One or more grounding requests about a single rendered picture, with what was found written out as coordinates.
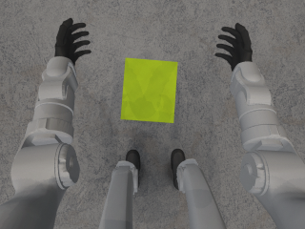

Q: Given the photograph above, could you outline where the left robot hand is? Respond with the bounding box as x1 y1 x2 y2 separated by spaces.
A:
54 18 92 67

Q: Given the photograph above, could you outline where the left robot upper arm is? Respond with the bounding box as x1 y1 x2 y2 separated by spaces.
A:
0 142 80 229

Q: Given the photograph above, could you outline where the right robot hand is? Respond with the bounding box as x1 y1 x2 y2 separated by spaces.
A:
215 23 253 72

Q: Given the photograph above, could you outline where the right robot thigh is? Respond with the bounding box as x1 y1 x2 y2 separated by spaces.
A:
176 163 227 229

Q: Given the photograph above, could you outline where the robot left foot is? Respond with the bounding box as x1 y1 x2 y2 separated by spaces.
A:
126 149 141 188

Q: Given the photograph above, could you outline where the left robot forearm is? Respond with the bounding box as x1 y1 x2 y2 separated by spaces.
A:
10 56 78 189

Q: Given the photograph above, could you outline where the carton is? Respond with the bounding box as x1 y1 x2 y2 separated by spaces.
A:
120 57 178 123

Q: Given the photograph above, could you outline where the right robot upper arm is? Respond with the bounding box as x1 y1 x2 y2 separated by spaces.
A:
239 150 305 229

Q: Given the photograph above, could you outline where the right robot forearm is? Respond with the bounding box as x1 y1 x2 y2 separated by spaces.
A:
229 61 305 165

